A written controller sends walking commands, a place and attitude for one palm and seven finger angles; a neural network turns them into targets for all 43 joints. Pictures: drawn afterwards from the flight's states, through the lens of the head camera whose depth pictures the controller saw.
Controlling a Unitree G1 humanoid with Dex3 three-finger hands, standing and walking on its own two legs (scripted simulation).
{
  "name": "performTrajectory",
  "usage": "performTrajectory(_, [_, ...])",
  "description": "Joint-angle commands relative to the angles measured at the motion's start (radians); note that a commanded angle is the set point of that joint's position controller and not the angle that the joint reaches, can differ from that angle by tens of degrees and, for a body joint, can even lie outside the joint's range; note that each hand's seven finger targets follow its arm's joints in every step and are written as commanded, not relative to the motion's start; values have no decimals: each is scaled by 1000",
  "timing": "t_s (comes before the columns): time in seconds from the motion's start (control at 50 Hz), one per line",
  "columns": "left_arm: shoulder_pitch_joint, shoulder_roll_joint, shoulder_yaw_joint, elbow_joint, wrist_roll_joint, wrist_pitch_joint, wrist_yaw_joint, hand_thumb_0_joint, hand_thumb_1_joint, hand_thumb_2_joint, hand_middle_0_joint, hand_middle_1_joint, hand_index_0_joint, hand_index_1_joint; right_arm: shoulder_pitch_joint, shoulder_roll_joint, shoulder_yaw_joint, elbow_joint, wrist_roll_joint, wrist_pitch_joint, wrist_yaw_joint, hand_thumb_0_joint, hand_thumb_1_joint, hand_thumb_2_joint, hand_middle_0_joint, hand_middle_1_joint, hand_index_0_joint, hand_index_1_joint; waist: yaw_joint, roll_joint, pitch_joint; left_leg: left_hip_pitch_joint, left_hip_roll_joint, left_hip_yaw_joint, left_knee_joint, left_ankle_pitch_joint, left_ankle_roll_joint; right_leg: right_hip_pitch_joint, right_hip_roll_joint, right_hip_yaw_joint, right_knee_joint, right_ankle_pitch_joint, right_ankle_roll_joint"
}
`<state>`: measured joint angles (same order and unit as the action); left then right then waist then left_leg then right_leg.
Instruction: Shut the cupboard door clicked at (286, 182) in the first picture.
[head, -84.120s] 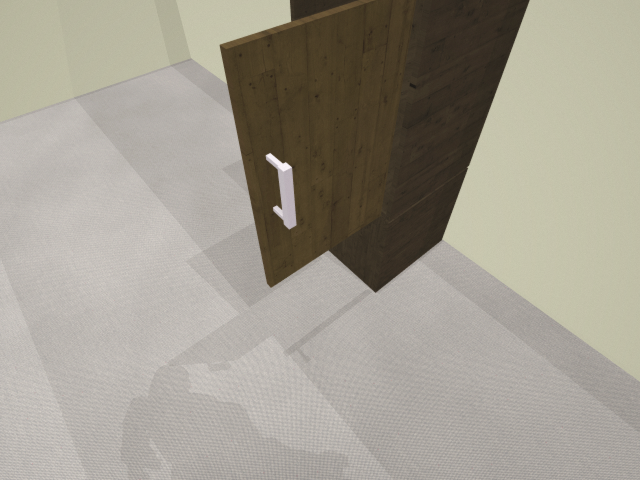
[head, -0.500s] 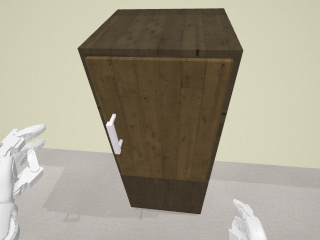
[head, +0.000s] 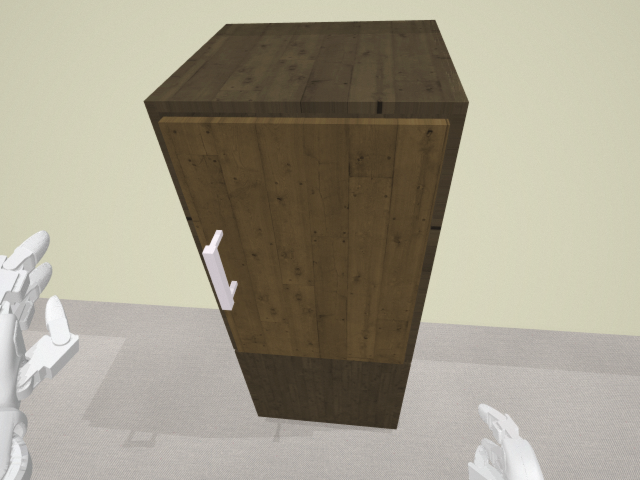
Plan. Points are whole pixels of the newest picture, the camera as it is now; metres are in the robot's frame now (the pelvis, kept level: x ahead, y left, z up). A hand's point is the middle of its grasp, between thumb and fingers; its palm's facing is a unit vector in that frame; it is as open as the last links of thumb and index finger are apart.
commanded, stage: step back with the hand held close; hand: left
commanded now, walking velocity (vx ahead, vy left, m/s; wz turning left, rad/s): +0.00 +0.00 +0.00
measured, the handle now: (222, 271) +0.46 +0.24 -0.02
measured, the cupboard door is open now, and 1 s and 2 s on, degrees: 0 0 0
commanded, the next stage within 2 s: stop stepping back and stand still in 1.30 s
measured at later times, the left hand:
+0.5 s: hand (23, 371) +0.16 +0.29 +0.16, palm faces +0.40 -0.79 -0.47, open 7.4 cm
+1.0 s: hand out of the picture +0.07 +0.31 +0.17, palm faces +0.50 -0.78 -0.39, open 7.4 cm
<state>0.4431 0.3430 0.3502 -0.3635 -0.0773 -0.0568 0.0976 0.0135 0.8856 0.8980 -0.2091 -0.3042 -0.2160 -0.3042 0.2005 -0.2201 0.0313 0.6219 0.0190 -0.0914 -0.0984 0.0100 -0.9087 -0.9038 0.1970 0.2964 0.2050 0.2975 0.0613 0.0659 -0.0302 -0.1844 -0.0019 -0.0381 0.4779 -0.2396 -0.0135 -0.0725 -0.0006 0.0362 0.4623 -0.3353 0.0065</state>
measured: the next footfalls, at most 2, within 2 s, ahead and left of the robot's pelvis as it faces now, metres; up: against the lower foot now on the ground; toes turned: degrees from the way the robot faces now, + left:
right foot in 1.12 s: -0.09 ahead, -0.10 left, +0.00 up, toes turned +8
left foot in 1.28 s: -0.03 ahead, +0.14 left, +0.00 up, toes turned +5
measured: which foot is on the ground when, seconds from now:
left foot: down 0.00-1.00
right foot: down 0.00-0.98, up 1.00-1.00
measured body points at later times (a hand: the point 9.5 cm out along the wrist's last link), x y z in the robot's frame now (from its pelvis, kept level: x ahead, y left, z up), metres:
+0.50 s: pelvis -0.04 +0.03 +0.00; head -0.05 +0.02 +0.45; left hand +0.13 +0.33 +0.19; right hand +0.13 -0.21 -0.08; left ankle +0.01 +0.13 -0.74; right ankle -0.05 -0.12 -0.74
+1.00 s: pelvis -0.12 +0.04 -0.01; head -0.13 +0.06 +0.44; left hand +0.04 +0.35 +0.19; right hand +0.04 -0.20 -0.09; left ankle +0.01 +0.13 -0.74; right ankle -0.06 -0.12 -0.73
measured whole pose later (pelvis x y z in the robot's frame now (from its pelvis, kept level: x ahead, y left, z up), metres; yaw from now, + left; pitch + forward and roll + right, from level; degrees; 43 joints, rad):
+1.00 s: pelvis -0.12 +0.04 -0.01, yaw +3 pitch -1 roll -4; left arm 0.48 0.41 0.42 -0.48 -0.04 -0.25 0.17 0.01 0.88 0.90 -0.21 -0.30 -0.22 -0.30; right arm 0.24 -0.22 0.00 0.63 0.00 -0.08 -0.10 0.01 -0.91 -0.90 0.20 0.30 0.21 0.30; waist -0.01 0.03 -0.01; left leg -0.49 0.02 -0.04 0.60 -0.15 0.03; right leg -0.35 0.03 0.02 0.60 -0.33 0.03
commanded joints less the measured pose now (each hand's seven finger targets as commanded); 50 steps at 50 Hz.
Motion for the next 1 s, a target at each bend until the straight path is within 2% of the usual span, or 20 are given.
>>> performTrajectory(0.0, [-101,197,120,-202,0,-65,16,0,900,900,-200,-300,-200,-300,-158,-86,-35,-165,-6,-62,-3,0,-900,-900,200,300,200,300,6,-23,-19,95,4,54,-60,167,44,-129,-1,-64,-91,230,-4])
performTrajectory(0.02, [-184,298,210,-246,10,-104,25,0,900,900,-200,-300,-200,-300,-139,-118,-47,-178,-2,-36,5,0,-900,-900,200,300,200,300,-35,-28,14,30,14,32,19,127,66,-193,-61,10,-161,261,-7])
performTrajectory(0.04, [-106,249,168,-175,8,-114,21,0,900,900,-200,-300,-200,-300,-144,-108,-47,-159,-5,-23,6,0,-900,-900,200,300,200,300,-44,-81,9,22,5,25,59,127,62,-205,-92,28,-175,287,-18])
performTrajectory(0.08, [-56,239,155,-190,13,-136,18,0,900,900,-200,-300,-200,-300,-136,-108,-57,-158,-9,1,9,0,-900,-900,200,300,200,300,-49,-106,-18,6,8,22,77,173,55,-183,-117,19,-145,400,-27])
performTrajectory(0.18, [38,253,183,-229,4,-142,24,0,900,900,-200,-300,-200,-300,-124,-121,-71,-184,-5,45,5,0,-900,-900,200,300,200,300,-50,-19,-136,58,44,9,22,467,54,-111,-65,-42,-41,513,-1])
performTrajectory(0.28, [46,271,192,-259,0,-130,36,0,900,900,-200,-300,-200,-300,-121,-125,-76,-212,1,77,-2,0,-900,-900,200,300,200,300,-49,-18,-169,60,62,0,-12,523,50,-94,-37,-50,-12,496,9])
performTrajectory(0.36, [66,292,210,-268,-1,-130,47,0,900,900,-200,-300,-200,-300,-123,-139,-83,-221,-1,84,-3,0,-900,-900,200,300,200,300,-46,0,-145,-5,66,-10,-51,382,48,-103,-26,-41,-32,376,11])
performTrajectory(0.44, [72,269,193,-285,0,-151,53,0,900,900,-200,-300,-200,-300,-123,-133,-76,-226,1,71,-1,0,-900,-900,200,300,200,300,-53,16,-96,-133,72,-40,-117,93,56,-100,-12,-32,-43,197,10])
performTrajectory(0.46, [74,303,230,-285,4,-158,59,0,900,900,-200,-300,-200,-300,-125,-143,-82,-222,-2,67,-5,0,-900,-900,200,300,200,300,-51,23,-84,-167,73,-41,-132,15,61,-91,-9,-26,-50,175,11])
performTrajectory(0.48, [71,263,196,-285,4,-164,58,0,900,900,-200,-300,-200,-300,-120,-132,-74,-222,-1,63,-3,0,-900,-900,200,300,200,300,-56,28,-73,-214,75,-57,-148,-57,63,-76,-8,-26,-42,138,8])
performTrajectory(0.56, [50,284,228,-296,24,-199,64,0,900,900,-200,-300,-200,-300,-115,-151,-81,-216,-6,30,-5,0,-900,-900,200,300,200,300,-57,76,-40,-364,100,-109,-204,-293,85,-27,23,-21,-2,37,12])
performTrajectory(0.6, [34,249,201,-301,31,-210,63,0,900,900,-200,-300,-200,-300,-104,-147,-78,-213,-7,12,-4,0,-900,-900,200,300,200,300,-58,97,-42,-425,114,-132,-220,-358,94,4,35,-23,47,31,12])
performTrajectory(0.68, [28,241,197,-319,36,-224,66,0,900,900,-200,-300,-200,-300,-86,-139,-79,-198,-11,-18,0,0,-900,-900,200,300,200,300,-61,76,-54,-439,107,-118,-161,-386,95,-27,24,10,42,-7,3])
performTrajectory(0.76, [22,280,214,-326,29,-227,81,0,900,900,-200,-300,-200,-300,-64,-133,-85,-165,-24,-33,5,0,-900,-900,200,300,200,300,-67,-52,-40,-224,34,-27,47,-231,43,-310,-75,122,-143,-161,-51])
performTrajectory(0.78, [6,241,168,-335,26,-227,84,0,900,900,-200,-300,-200,-300,-56,-116,-76,-155,-21,-33,8,0,-900,-900,200,300,200,300,-75,-92,-41,-153,19,-8,111,-184,28,-385,-110,123,-169,-183,-64])
performTrajectory(0.82, [-14,263,179,-327,27,-229,97,0,900,900,-200,-300,-200,-300,-61,-118,-77,-141,-23,-34,6,0,-900,-900,200,300,200,300,-76,-100,-26,-107,15,7,153,-135,19,-458,-132,124,-181,-171,-72])
performTrajectory(0.88, [-54,272,176,-337,27,-237,103,0,900,900,-200,-300,-200,-300,-68,-122,-72,-144,-20,-36,-1,0,-900,-900,200,300,200,300,-84,-31,2,-144,54,-53,26,-206,27,-458,-64,42,-123,-216,-35])
performTrajectory(0.94, [-38,267,213,-339,35,-257,96,0,900,900,-200,-300,-200,-300,-93,-149,-81,-161,-15,-58,-6,0,-900,-900,200,300,200,300,-69,167,-33,-469,200,-247,-288,-505,98,-106,86,-33,201,-91,11])
performTrajectory(0.96, [-30,296,241,-335,31,-264,91,0,900,900,-200,-300,-200,-300,-105,-148,-85,-164,-19,-62,-8,0,-900,-900,200,300,200,300,-62,189,-46,-482,243,-299,-324,-493,121,-80,105,-28,281,-41,13])
performTrajectory(0.98, [-15,275,232,-340,28,-274,81,0,900,900,-200,-300,-200,-300,-98,-131,-88,-158,-23,-68,-3,0,-900,-900,200,300,200,300,-60,174,-87,-451,255,-288,-292,-443,127,-75,96,-17,299,-28,8])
